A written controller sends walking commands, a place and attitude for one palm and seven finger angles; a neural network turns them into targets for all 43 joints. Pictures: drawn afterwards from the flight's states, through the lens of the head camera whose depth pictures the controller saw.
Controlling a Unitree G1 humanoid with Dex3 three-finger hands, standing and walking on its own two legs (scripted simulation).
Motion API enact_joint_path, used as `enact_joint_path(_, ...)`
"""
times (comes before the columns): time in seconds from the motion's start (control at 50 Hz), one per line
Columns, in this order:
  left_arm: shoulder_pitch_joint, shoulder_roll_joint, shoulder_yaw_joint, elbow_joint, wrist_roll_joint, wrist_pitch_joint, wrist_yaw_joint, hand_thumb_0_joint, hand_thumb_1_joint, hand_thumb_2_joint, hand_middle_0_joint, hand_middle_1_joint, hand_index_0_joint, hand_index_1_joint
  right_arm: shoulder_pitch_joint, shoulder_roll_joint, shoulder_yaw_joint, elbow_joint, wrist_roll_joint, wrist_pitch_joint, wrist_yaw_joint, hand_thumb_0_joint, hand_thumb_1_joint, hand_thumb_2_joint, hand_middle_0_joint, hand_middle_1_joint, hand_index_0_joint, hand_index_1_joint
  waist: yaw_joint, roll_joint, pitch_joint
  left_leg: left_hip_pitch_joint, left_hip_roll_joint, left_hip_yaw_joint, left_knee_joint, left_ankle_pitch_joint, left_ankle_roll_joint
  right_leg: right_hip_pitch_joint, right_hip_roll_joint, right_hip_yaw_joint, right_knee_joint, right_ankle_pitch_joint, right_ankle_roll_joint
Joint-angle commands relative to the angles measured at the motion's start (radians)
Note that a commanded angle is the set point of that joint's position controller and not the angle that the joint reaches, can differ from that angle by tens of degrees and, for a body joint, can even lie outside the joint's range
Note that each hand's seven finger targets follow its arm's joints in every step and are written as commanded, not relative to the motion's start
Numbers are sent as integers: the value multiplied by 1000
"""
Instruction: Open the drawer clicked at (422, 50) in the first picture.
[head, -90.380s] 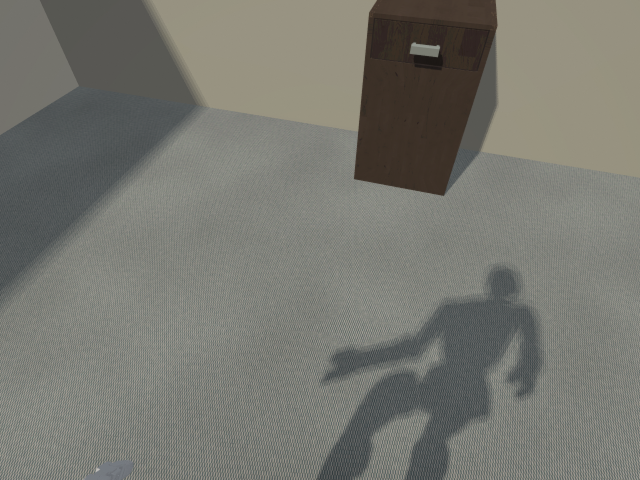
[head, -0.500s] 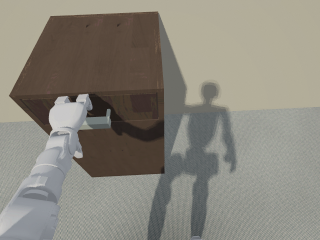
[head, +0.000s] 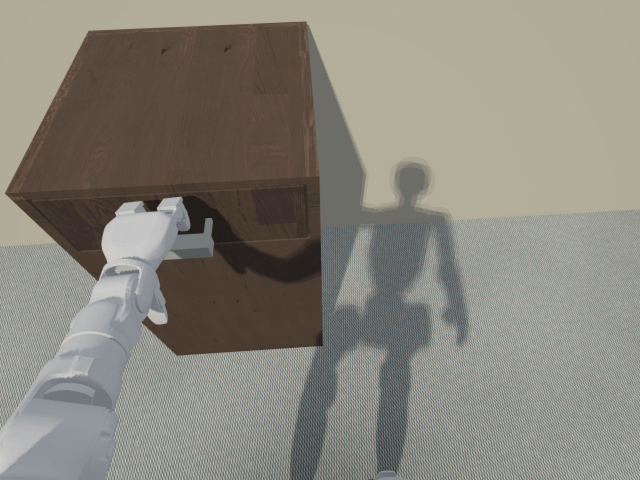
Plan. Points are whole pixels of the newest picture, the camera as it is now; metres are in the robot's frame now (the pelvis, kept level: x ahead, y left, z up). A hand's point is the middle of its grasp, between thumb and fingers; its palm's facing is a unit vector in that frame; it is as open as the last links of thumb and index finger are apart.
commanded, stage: move the hooked fingers above the handle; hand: left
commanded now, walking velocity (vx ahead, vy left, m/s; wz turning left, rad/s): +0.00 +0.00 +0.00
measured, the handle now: (180, 235) +0.48 +0.23 -0.06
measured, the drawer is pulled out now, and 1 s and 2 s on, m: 0.00 0.00 0.00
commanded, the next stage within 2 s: lower the fingers behind the handle in 0.98 s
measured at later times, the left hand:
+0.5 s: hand (173, 254) +0.41 +0.21 +0.00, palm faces -0.08 -0.08 -0.99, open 13.8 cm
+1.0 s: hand (175, 235) +0.43 +0.20 +0.02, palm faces +0.08 -0.07 -0.99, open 13.8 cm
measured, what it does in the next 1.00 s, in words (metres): stands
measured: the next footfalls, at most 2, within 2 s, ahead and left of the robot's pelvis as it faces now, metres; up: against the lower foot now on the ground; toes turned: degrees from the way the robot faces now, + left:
none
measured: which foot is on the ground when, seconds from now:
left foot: down 0.00-1.00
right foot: down 0.00-1.00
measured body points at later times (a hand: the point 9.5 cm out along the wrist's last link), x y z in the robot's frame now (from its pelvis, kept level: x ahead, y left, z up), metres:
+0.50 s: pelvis +0.00 +0.00 +0.00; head +0.07 -0.01 +0.44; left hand +0.41 +0.21 +0.06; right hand +0.06 -0.27 -0.13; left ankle -0.03 +0.11 -0.71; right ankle +0.01 -0.12 -0.71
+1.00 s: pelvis +0.00 +0.00 -0.01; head +0.08 +0.00 +0.44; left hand +0.42 +0.21 +0.07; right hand +0.07 -0.27 -0.14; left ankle -0.03 +0.11 -0.71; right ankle +0.01 -0.12 -0.71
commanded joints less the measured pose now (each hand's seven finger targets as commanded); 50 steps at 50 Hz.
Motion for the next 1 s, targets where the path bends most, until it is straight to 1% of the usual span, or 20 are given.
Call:
enact_joint_path(0.0, -480, 275, 92, -359, 30, -118, 84, 0, -500, 300, -300, -1200, -300, -1200, 54, -140, -59, -73, -19, -33, -29, 0, -900, -900, 200, 300, 200, 300, -11, 51, -386, 193, -36, -21, -36, 396, 31, 209, 28, -10, -41, 303, -45)
enact_joint_path(0.06, -467, 245, 89, -314, 47, -110, 152, 0, -500, 300, -300, -1200, -300, -1200, 55, -134, -59, -51, -22, -38, -13, 0, -900, -900, 200, 300, 200, 300, -16, 92, -365, 188, -35, -35, -18, 405, 18, 136, 34, -29, -18, 264, -51)
enact_joint_path(0.12, -406, 261, 120, -198, 40, -29, 195, 0, -500, 300, -300, -1200, -300, -1200, 53, -143, -57, -38, -20, -36, 7, 0, -900, -900, 200, 300, 200, 300, -5, 42, -367, 150, -39, -28, -20, 390, 15, 154, 39, -38, -11, 264, -49)
enact_joint_path(0.16, -376, 261, 115, -130, 23, 37, 189, 0, -500, 300, -300, -1200, -300, -1200, 51, -149, -52, -42, -16, -33, 15, 0, -900, -900, 200, 300, 200, 300, 5, -11, -364, 110, -43, -12, -38, 360, 17, 203, 36, -35, -25, 277, -43)
enact_joint_path(0.24, -385, 202, 31, -74, 7, 103, 106, 0, -500, 300, -300, -1200, -300, -1200, 56, -160, -52, -57, -1, -28, 12, 0, -900, -900, 200, 300, 200, 300, -15, -67, -353, 114, -37, 0, -58, 350, 23, 245, 33, -29, -53, 309, -37)
enact_joint_path(0.26, -392, 197, 20, -99, 5, 94, 81, 0, -500, 300, -300, -1200, -300, -1200, 57, -160, -54, -66, 0, -27, 6, 0, -900, -900, 200, 300, 200, 300, -16, -85, -376, 125, -36, -3, -61, 350, 26, 261, 32, -23, -61, 311, -33)
enact_joint_path(0.32, -409, 150, -17, -252, -18, 14, 21, 0, -500, 300, -300, -1200, -300, -1200, 54, -147, -60, -87, -7, -32, -14, 0, -900, -900, 200, 300, 200, 300, -22, -42, -437, 215, -34, -10, -55, 412, 32, 279, 30, -13, -66, 351, -34)
enact_joint_path(0.36, -393, 157, -4, -286, -23, -45, 10, 0, -500, 300, -300, -1200, -300, -1200, 55, -141, -58, -85, -12, -35, -22, 0, -900, -900, 200, 300, 200, 300, -21, -42, -391, 216, -33, -17, -52, 412, 33, 256, 29, -15, -70, 335, -34)
enact_joint_path(0.42, -430, 268, 93, -299, 9, -105, 61, 0, -500, 300, -300, -1200, -300, -1200, 54, -141, -50, -69, -16, -32, -26, 0, -900, -900, 200, 300, 200, 300, -5, 0, -325, 159, -39, -25, -52, 365, 30, 215, 28, -13, -55, 289, -42)
enact_joint_path(0.48, -390, 332, 173, -252, 41, -84, 145, 0, -500, 300, -300, -1200, -300, -1200, 38, -142, -44, -55, -20, -29, -11, 0, -900, -900, 200, 300, 200, 300, 21, 21, -302, 105, -44, -24, -39, 359, 24, 186, 30, -24, -22, 267, -51)
enact_joint_path(0.56, -367, 324, 160, -196, 51, 14, 199, 0, -500, 300, -300, -1200, -300, -1200, 28, -142, -45, -61, -21, -31, 8, 0, -900, -900, 200, 300, 200, 300, 31, 35, -379, 97, -50, -5, -28, 378, 16, 219, 33, -26, -6, 301, -47)
enact_joint_path(0.64, -343, 225, 63, -141, 6, 85, 119, 0, -500, 300, -300, -1200, -300, -1200, 61, -153, -60, -65, -5, -31, 11, 0, -900, -900, 200, 300, 200, 300, 1, -34, -442, 146, -38, 5, -35, 432, 21, 280, 36, -24, -30, 385, -36)
enact_joint_path(0.68, -338, 148, -8, -184, -22, 78, 57, 0, -500, 300, -300, -1200, -300, -1200, 57, -153, -66, -77, -2, -32, 1, 0, -900, -900, 200, 300, 200, 300, -23, -66, -438, 186, -32, -2, -40, 438, 26, 283, 36, -21, -56, 388, -31)
enact_joint_path(0.7, -366, 74, -73, -223, -43, 60, 26, 0, -500, 300, -300, -1200, -300, -1200, 56, -150, -66, -77, -2, -32, -4, 0, -900, -900, 200, 300, 200, 300, -50, -68, -419, 216, -30, -12, -42, 450, 28, 262, 35, -22, -67, 382, -30)
enact_joint_path(0.72, -399, 53, -99, -276, -52, 30, 4, 0, -500, 300, -300, -1200, -300, -1200, 53, -149, -67, -73, -5, -35, -11, 0, -900, -900, 200, 300, 200, 300, -59, -54, -395, 243, -26, -18, -43, 440, 30, 231, 34, -23, -76, 353, -27)
enact_joint_path(0.8, -477, 143, -33, -365, -34, -87, -2, 0, -500, 300, -300, -1200, -300, -1200, 55, -140, -59, -64, -18, -36, -31, 0, -900, -900, 200, 300, 200, 300, -45, -15, -326, 242, -30, -38, -45, 404, 28, 172, 30, -26, -70, 283, -38)
enact_joint_path(0.86, -458, 291, 124, -369, 28, -128, 93, 0, -500, 300, -300, -1200, -300, -1200, 54, -137, -52, -54, -27, -31, -24, 0, -900, -900, 200, 300, 200, 300, 10, 63, -374, 214, -36, -48, -25, 451, 18, 163, 32, -31, -16, 290, -52)
enact_joint_path(0.9, -395, 397, 239, -334, 42, -94, 164, 0, -500, 300, -300, -1200, -300, -1200, 28, -142, -40, -46, -37, -20, -8, 0, -900, -900, 200, 300, 200, 300, 56, 83, -377, 151, -44, -40, -14, 471, 13, 198, 32, -32, 19, 324, -58)
enact_joint_path(0.94, -343, 331, 196, -272, 50, -23, 217, 0, -500, 300, -300, -1200, -300, -1200, 2, -125, -34, -62, -31, -20, 6, 0, -900, -900, 200, 300, 200, 300, 57, 61, -345, 100, -51, -21, -14, 451, 7, 205, 36, -40, 26, 333, -57)
enact_joint_path(0.98, -284, 289, 151, -201, 46, 65, 233, 0, -500, 300, -300, -1200, -300, -1200, -6, -129, -32, -74, -26, -21, 17, 0, -900, -900, 200, 300, 200, 300, 66, 34, -359, 84, -52, 3, -29, 426, 3, 244, 37, -39, 13, 345, -53)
